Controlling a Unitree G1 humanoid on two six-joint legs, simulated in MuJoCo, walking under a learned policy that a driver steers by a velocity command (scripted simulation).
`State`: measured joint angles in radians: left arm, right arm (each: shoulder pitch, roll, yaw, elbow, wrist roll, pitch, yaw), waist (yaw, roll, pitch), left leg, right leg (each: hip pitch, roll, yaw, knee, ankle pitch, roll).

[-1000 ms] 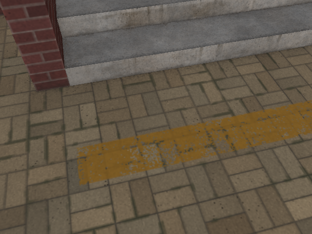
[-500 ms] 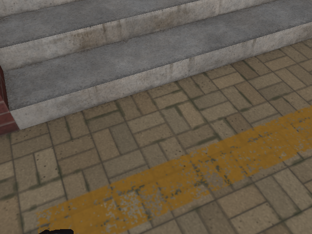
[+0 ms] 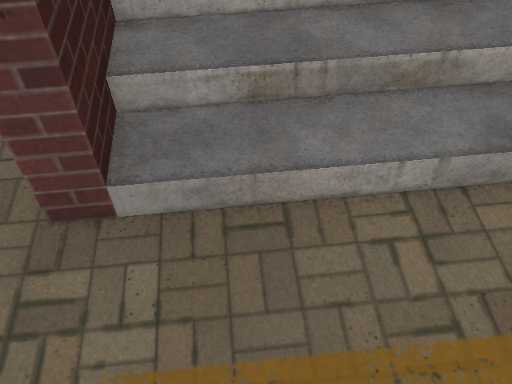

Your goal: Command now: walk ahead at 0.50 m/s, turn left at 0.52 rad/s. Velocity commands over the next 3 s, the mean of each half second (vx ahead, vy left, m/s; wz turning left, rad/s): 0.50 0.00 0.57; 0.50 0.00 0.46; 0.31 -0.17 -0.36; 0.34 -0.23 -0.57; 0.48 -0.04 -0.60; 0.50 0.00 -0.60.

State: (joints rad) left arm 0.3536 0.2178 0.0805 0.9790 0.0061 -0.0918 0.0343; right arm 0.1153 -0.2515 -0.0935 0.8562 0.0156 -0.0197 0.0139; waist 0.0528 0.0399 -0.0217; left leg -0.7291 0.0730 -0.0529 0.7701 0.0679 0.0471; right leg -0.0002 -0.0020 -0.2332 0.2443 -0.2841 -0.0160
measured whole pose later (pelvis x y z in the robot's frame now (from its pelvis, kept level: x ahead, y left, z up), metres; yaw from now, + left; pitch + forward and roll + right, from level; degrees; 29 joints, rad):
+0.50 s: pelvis +0.29 +0.06 +0.00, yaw +18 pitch +3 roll +0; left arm -0.02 0.26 0.07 0.76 0.00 -0.11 0.00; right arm 0.33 -0.25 -0.09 0.81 0.03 -0.05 -0.01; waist -0.08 -0.03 0.02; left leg -0.13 -0.12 -0.13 0.34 -0.25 0.09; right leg -0.65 -0.07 0.09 0.60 0.02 0.04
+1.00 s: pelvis +0.55 +0.13 +0.00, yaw +31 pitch +2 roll -1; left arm 0.43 0.25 0.05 0.93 0.01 -0.10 -0.02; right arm 0.09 -0.27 -0.05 0.75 -0.04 -0.03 0.06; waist 0.08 0.05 0.03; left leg -0.57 0.06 -0.01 0.68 -0.11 0.01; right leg -0.03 0.01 -0.11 0.23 -0.24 -0.01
